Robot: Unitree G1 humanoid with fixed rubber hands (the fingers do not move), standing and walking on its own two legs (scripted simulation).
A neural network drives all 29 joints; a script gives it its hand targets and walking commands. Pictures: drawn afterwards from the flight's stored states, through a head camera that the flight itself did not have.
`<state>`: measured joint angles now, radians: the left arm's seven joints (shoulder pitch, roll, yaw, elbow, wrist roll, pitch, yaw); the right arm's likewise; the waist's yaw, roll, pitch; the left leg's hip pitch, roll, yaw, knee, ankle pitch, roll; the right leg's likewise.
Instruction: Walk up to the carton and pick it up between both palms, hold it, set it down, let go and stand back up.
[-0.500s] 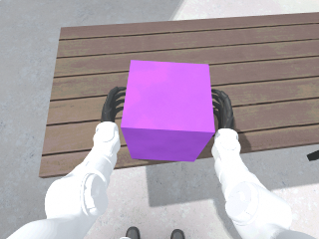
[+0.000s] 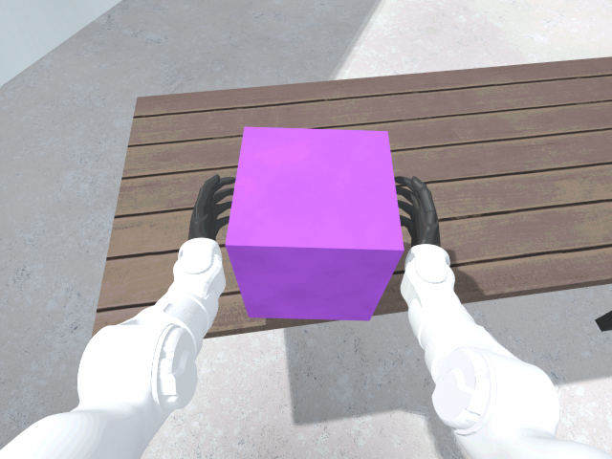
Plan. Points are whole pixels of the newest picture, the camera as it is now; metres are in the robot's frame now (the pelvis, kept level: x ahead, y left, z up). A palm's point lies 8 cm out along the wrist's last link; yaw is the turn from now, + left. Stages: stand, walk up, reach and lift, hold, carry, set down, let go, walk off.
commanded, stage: reach and lift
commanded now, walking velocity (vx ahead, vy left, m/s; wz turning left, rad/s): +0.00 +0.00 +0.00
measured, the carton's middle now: (312, 232) +0.46 +0.00 -0.03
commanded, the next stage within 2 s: none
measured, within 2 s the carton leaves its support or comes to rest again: neither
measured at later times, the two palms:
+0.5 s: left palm (184, 217) +0.41 +0.16 +0.08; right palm (425, 214) +0.40 -0.14 +0.09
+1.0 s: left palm (173, 204) +0.39 +0.15 +0.13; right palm (441, 200) +0.38 -0.14 +0.14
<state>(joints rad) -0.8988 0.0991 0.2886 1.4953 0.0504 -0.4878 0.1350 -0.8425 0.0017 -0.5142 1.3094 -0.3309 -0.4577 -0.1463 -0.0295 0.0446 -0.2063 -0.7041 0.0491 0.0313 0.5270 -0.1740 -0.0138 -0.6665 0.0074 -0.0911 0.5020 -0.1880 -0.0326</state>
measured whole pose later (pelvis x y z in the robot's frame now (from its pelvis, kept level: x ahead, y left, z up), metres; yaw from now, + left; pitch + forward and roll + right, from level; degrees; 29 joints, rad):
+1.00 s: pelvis +0.01 +0.00 +0.02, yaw +0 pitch -2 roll -1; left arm -0.61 -0.04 0.33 0.66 0.27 0.14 0.08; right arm -0.66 0.02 -0.21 0.86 -0.02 -0.03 -0.13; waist -0.04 -0.04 -0.02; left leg -0.13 0.03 0.03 0.32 -0.15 -0.01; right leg -0.08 0.01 -0.07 0.27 -0.14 -0.02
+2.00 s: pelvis +0.01 +0.00 +0.02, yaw +2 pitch -11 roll -1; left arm -0.51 -0.08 0.32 0.14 0.42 0.58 -0.06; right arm -0.56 0.04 -0.06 0.57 0.07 0.06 -0.19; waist -0.09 -0.08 0.13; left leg 0.05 0.02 0.01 0.31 -0.16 -0.01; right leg 0.11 0.00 -0.10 0.26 -0.17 -0.02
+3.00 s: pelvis -0.02 +0.00 +0.02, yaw +2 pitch -12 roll +0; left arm -0.60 -0.06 0.32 0.08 0.44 0.72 -0.06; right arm -0.66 0.05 -0.11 0.55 0.06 0.14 -0.17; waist -0.09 -0.08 0.13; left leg 0.02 0.03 0.02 0.30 -0.11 -0.01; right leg 0.07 0.00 -0.11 0.27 -0.14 -0.03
